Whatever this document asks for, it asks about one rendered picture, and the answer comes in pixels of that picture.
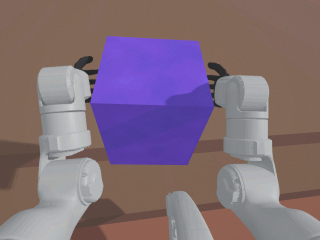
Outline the robot right forearm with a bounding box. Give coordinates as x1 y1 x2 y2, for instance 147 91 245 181
214 75 280 197

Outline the left robot hand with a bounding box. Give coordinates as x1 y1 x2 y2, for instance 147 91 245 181
74 56 98 103

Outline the right robot hand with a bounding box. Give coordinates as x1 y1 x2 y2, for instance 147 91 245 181
207 62 230 108

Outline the robot left upper arm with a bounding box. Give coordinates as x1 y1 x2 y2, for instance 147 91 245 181
0 157 104 240

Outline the carton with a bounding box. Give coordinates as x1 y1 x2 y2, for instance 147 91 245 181
90 36 214 165

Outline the robot left forearm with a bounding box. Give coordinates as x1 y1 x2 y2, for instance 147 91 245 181
37 65 92 198

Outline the robot right upper arm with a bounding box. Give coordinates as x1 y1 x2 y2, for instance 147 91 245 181
216 163 320 240

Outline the robot right thigh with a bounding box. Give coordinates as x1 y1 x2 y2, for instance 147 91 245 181
166 191 214 240

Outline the right robot shin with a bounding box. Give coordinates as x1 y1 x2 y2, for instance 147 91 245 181
168 217 178 240

